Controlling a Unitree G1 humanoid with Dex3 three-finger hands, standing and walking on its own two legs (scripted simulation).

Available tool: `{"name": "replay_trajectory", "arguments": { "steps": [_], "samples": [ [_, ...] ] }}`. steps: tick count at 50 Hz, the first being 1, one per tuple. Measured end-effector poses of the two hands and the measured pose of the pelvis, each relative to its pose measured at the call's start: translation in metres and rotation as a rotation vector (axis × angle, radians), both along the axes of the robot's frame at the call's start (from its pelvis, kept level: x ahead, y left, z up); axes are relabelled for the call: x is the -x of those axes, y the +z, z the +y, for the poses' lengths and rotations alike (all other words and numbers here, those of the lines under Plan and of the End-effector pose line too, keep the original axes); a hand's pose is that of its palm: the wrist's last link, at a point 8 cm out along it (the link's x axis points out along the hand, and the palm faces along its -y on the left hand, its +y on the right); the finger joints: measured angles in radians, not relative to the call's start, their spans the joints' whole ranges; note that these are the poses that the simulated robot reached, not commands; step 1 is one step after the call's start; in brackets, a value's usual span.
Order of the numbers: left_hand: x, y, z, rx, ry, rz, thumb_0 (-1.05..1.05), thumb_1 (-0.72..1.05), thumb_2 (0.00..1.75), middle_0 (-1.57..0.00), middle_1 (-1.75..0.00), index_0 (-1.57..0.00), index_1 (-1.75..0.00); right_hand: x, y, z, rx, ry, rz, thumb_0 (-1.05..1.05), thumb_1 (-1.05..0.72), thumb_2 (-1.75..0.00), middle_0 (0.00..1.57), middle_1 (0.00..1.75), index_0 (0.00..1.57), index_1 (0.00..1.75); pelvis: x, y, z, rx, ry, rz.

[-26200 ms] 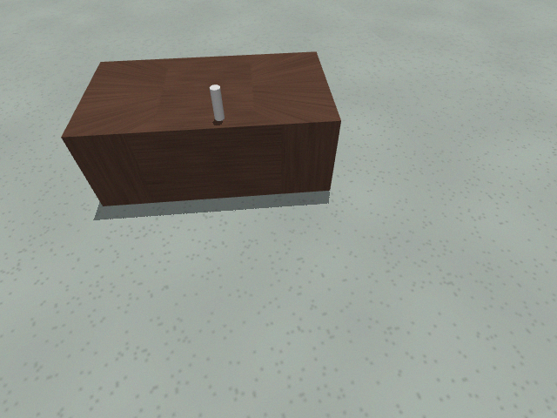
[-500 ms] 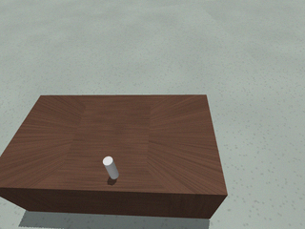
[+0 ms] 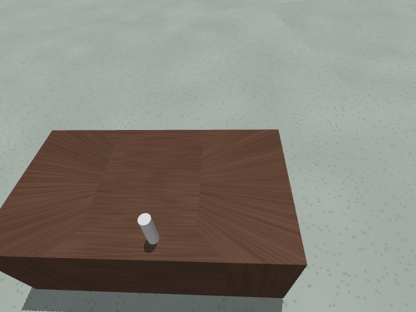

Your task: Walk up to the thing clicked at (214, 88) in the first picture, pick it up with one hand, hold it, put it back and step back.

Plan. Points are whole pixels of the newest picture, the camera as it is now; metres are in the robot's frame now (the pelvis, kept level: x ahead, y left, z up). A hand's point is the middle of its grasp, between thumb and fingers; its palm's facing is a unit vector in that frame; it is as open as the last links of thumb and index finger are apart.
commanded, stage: stand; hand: left
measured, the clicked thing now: (149, 229) +0.42 +0.23 -0.29
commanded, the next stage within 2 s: step back in 1.98 s
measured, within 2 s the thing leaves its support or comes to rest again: neither
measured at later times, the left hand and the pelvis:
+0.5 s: hand out of the picture +0.08 +0.25 -0.15, palm faces -0.01 -0.93 -0.36, open 7.4 cm; pelvis +0.00 +0.00 +0.00, yaw +0 degrees
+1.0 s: hand out of the picture +0.09 +0.25 -0.15, palm faces -0.01 -0.94 -0.35, open 7.4 cm; pelvis +0.01 +0.00 +0.00, yaw -1 degrees
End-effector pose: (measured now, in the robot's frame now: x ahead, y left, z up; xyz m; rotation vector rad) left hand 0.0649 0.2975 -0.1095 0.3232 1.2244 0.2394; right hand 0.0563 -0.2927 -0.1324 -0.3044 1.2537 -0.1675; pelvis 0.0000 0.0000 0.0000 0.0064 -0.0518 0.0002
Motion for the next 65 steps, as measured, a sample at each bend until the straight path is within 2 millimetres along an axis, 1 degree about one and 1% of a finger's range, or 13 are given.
{"name": "replay_trajectory", "arguments": {
  "steps": [5,13,27,38,55,65],
  "samples": [
    [0.002,0.0,-0.001,0.0,-0.002,0.009,0.0,0.84,0.89,-0.21,-0.3,-0.2,-0.3,0.005,-0.001,-0.002,0.0,-0.006,0.013,0.01,-0.9,-0.9,0.2,0.3,0.21,0.3,0.0,0.0,-0.001,-0.001,-0.002,0.002],
    [0.001,-0.001,-0.003,0.001,-0.006,0.014,0.01,0.89,0.9,-0.21,-0.3,-0.2,-0.3,0.01,-0.002,-0.004,-0.002,-0.01,0.029,0.01,-0.9,-0.9,0.2,0.3,0.2,0.3,0.0,0.0,-0.003,-0.001,-0.003,0.006],
    [-0.01,-0.002,-0.006,0.008,-0.017,0.002,0.01,0.9,0.9,-0.21,-0.3,-0.2,-0.3,0.002,-0.001,-0.005,-0.001,-0.013,0.019,0.01,-0.9,-0.9,0.2,0.3,0.2,0.3,-0.005,0.0,-0.004,0.002,-0.006,0.011],
    [-0.018,-0.003,-0.005,0.017,-0.02,-0.012,0.01,0.9,0.9,-0.21,-0.3,-0.2,-0.3,-0.005,0.003,-0.003,0.009,-0.011,0.007,0.01,-0.9,-0.9,0.2,0.3,0.2,0.3,-0.008,0.0,-0.001,0.003,-0.009,0.012],
    [-0.018,-0.003,0.0,0.013,-0.018,-0.005,0.01,0.9,0.9,-0.21,-0.3,-0.2,-0.3,-0.01,0.003,0.001,0.004,-0.013,-0.004,0.01,-0.9,-0.9,0.2,0.3,0.21,0.3,-0.01,0.0,0.002,0.001,-0.011,0.011],
    [-0.016,-0.003,0.001,0.011,-0.02,-0.005,0.01,0.9,0.9,-0.21,-0.3,-0.2,-0.3,-0.009,0.004,0.0,0.004,-0.016,-0.004,0.01,-0.9,-0.9,0.2,0.3,0.21,0.3,-0.009,0.0,0.001,0.002,-0.012,0.011]
  ]
}}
